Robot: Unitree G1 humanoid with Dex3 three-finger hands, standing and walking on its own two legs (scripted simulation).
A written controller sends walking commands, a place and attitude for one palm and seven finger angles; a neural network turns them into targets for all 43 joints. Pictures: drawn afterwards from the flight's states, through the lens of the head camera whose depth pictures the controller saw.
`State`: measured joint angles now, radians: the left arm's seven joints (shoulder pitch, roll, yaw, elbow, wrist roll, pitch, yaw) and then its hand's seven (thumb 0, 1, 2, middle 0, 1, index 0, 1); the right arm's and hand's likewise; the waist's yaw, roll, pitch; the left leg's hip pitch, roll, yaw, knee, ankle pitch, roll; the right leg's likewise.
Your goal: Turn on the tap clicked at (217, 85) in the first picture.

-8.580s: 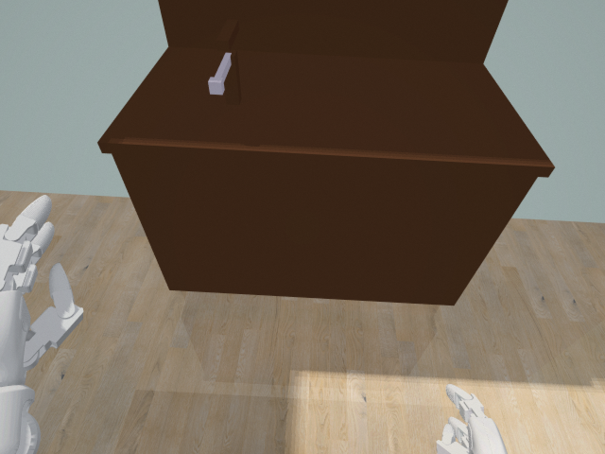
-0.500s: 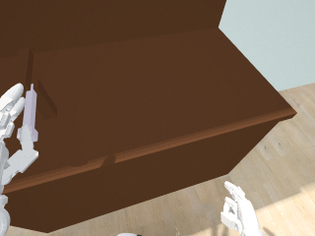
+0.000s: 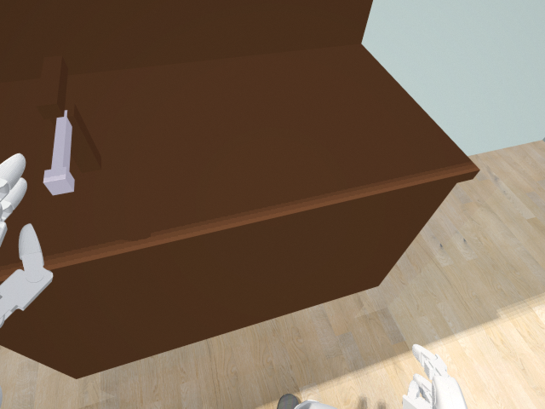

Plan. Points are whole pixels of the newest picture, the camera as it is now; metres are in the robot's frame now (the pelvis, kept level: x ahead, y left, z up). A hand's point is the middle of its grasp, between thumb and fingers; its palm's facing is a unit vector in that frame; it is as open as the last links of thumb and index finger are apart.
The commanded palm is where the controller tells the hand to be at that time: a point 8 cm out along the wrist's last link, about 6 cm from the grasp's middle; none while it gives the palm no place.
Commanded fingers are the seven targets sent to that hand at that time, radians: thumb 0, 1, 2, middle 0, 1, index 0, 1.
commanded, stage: come to a stop and stand still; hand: left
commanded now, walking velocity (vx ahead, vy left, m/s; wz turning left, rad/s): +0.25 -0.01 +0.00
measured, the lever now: (59, 181) +0.39 +0.33 +0.10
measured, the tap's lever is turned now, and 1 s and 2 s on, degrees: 0 0 0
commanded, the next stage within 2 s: look again from close up in 1.42 s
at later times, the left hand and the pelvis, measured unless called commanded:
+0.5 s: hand out of the picture +0.15 +0.24 +0.19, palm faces +0.37 -0.84 -0.40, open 7.4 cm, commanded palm +0.09 +0.29 +0.18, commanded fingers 0.00 0.90 0.90 -0.20 -0.30 -0.20 -0.30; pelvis -0.06 +0.01 +0.00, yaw +1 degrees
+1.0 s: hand (72, 328) +0.16 +0.19 +0.18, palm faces +0.28 -0.83 -0.47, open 7.4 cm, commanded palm +0.11 +0.23 +0.18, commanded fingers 0.00 0.90 0.90 -0.20 -0.30 -0.20 -0.30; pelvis -0.06 -0.04 +0.00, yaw -3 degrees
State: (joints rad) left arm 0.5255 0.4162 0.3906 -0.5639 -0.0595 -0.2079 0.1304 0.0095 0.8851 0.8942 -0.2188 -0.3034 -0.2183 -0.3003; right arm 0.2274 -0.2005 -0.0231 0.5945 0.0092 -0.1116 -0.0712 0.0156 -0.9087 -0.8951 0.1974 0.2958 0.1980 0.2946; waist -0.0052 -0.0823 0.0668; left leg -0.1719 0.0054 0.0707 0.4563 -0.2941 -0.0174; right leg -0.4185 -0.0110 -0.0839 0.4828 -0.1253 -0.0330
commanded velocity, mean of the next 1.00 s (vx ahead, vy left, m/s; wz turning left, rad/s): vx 0.09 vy -0.02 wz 0.00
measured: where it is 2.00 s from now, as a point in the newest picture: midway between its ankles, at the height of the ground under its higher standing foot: outside the picture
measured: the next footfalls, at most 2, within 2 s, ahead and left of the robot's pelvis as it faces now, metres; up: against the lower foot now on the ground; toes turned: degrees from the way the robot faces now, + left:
right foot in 0.72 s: +0.00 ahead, -0.13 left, +0.00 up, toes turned -2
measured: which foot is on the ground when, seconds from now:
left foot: down 0.00-1.00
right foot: down 0.00-0.32, up 0.34-0.70, down 0.72-1.00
